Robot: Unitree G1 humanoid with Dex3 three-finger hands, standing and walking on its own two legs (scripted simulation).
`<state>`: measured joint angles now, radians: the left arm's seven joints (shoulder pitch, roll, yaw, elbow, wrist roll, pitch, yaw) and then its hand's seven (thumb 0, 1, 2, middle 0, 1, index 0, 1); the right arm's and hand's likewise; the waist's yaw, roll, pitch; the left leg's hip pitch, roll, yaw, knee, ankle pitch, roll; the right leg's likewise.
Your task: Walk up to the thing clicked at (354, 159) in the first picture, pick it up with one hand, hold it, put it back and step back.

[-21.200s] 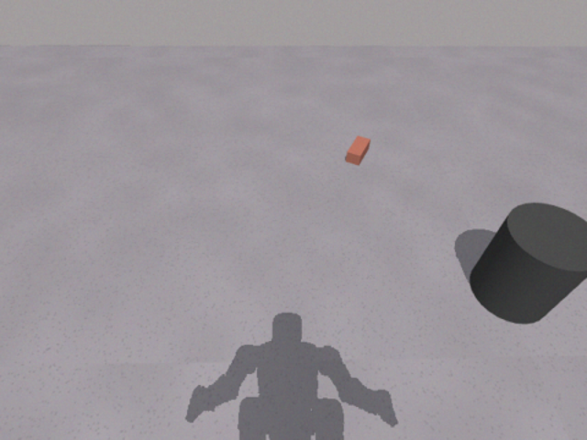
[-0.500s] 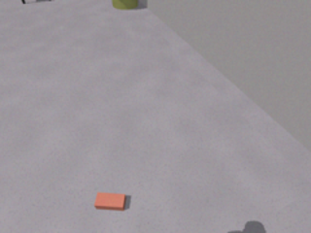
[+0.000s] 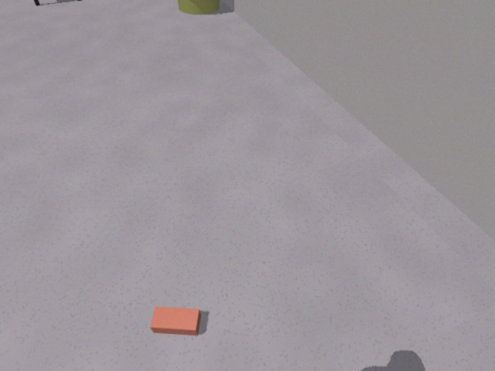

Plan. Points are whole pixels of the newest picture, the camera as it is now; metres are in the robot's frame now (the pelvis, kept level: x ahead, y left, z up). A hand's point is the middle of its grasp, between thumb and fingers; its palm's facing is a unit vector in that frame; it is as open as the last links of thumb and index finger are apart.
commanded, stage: stand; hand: left
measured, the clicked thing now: (176, 320) +0.45 +0.29 -0.75
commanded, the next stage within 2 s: walk up in 0.28 s
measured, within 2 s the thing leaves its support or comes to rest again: neither
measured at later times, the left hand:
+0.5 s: hand out of the picture +0.04 +0.34 -0.15, palm faces -0.01 -0.88 -0.47, open 7.4 cm
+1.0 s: hand out of the picture +0.10 +0.36 -0.18, palm faces -0.06 -0.94 -0.35, open 7.4 cm
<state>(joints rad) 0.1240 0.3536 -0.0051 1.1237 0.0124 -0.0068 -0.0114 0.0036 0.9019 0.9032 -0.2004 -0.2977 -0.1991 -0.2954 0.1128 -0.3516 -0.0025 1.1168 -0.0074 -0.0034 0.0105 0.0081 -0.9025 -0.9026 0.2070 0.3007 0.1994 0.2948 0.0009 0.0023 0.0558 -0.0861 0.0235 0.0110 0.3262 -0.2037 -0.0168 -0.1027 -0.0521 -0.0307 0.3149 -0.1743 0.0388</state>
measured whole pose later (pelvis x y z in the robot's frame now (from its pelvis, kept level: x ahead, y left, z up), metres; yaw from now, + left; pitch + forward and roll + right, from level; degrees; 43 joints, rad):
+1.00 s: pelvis +0.02 +0.10 -0.03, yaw -1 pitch -2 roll +0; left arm 0.18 0.37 0.03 0.92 0.03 0.03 -0.03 0.00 0.90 0.90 -0.20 -0.30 -0.20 -0.30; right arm 0.16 -0.37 -0.05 0.92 0.01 -0.01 -0.02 0.01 -0.90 -0.90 0.21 0.30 0.20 0.30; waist 0.01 0.00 0.13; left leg -0.25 0.01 0.01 0.65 -0.34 0.01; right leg -0.26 0.01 -0.01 0.66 -0.36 -0.02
